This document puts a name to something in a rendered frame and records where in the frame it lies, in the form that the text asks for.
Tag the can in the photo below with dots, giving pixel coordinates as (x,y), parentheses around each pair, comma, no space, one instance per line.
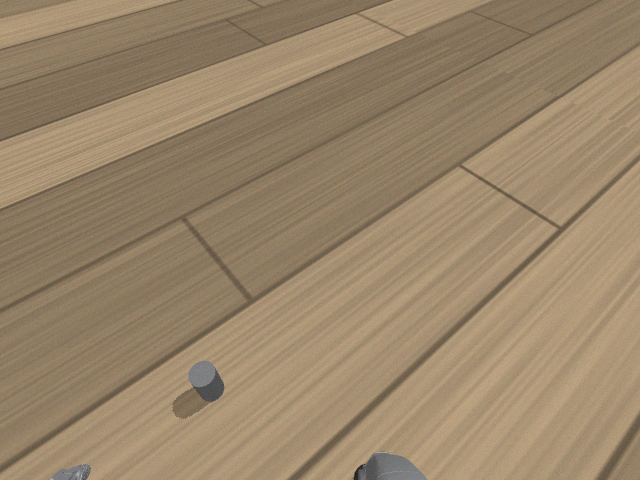
(205,379)

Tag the left robot hand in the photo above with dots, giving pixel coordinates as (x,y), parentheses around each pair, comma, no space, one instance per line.
(80,472)

